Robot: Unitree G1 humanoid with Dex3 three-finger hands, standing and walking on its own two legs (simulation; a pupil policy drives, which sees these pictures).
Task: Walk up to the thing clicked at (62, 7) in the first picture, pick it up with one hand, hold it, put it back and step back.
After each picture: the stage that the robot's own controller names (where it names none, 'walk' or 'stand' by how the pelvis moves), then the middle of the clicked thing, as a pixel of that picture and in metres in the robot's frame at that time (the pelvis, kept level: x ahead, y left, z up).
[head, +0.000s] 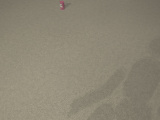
stand; (62, 5) +2.20 +0.33 -0.72
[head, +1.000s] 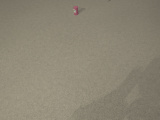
walk; (75, 10) +2.06 +0.27 -0.71
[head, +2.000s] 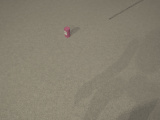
walk; (67, 32) +1.41 +0.30 -0.70
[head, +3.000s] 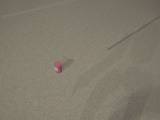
walk; (58, 67) +0.95 +0.26 -0.70
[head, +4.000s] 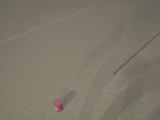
walk; (58, 105) +0.60 +0.25 -0.72
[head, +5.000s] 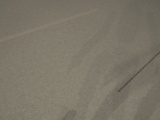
stand; out of the picture +0.36 +0.17 -0.70
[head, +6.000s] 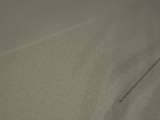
stand; out of the picture +0.30 +0.18 -0.72
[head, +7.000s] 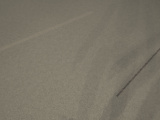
stand; out of the picture +0.30 +0.20 -0.73
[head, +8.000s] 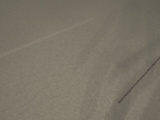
stand; out of the picture +0.28 +0.20 -0.73
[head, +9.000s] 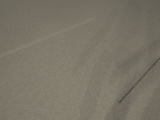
stand; out of the picture +0.28 +0.20 -0.73
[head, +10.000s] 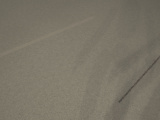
go down; out of the picture +0.27 +0.20 -0.73
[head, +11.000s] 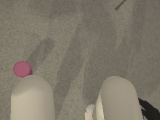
go down; (23, 71) +0.37 +0.22 -0.31
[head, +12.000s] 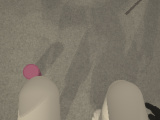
close in; (33, 73) +0.36 +0.22 -0.31
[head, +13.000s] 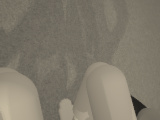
close in; out of the picture +0.35 +0.26 -0.22
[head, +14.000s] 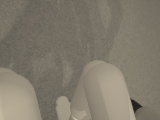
close; out of the picture +0.35 +0.27 -0.22
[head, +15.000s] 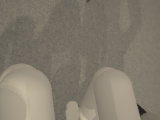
lift; out of the picture +0.28 +0.25 -0.19
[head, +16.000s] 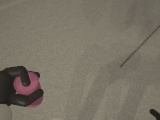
lift; (30, 90) +0.31 +0.18 +0.00
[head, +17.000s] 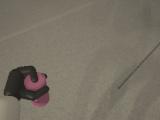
hold; (37, 90) +0.32 +0.17 -0.01
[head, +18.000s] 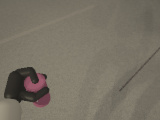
hold; (38, 91) +0.32 +0.17 +0.00
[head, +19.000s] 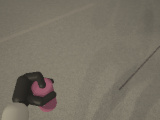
crouch; (45, 95) +0.31 +0.15 -0.02
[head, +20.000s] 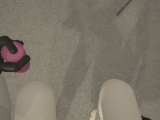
lower; (17, 58) +0.41 +0.22 -0.10
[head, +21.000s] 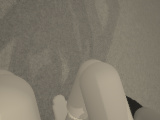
lower; out of the picture +0.37 +0.29 -0.22
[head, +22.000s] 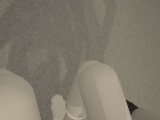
lower; out of the picture +0.37 +0.29 -0.23
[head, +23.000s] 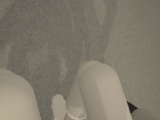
lower; out of the picture +0.36 +0.29 -0.22
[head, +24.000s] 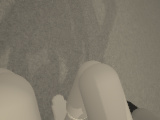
lower; out of the picture +0.36 +0.29 -0.22
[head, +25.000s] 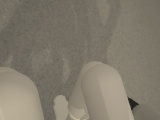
open; out of the picture +0.35 +0.28 -0.22
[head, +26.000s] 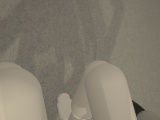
stand; out of the picture +0.34 +0.27 -0.22
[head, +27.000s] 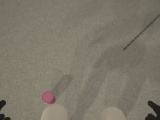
walk; (49, 98) +0.35 +0.20 -0.51
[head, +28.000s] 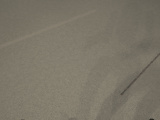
stand; out of the picture +0.31 +0.18 -0.66
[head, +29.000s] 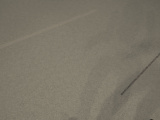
stand; out of the picture +0.31 +0.19 -0.67
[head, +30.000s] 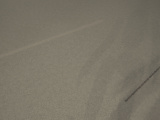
stand; out of the picture +0.34 +0.16 -0.72
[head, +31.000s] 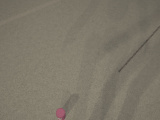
walk; (60, 114) +0.37 +0.13 -0.70
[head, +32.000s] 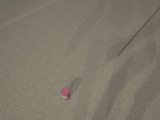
walk; (66, 94) +0.56 +0.18 -0.71
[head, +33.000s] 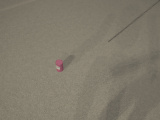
walk; (59, 65) +0.87 +0.21 -0.70
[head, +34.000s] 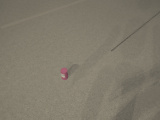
stand; (64, 73) +0.92 +0.21 -0.72
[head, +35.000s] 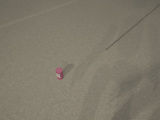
stand; (59, 73) +0.92 +0.23 -0.73
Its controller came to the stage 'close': yes
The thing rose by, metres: 0.69
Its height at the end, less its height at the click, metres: +0.00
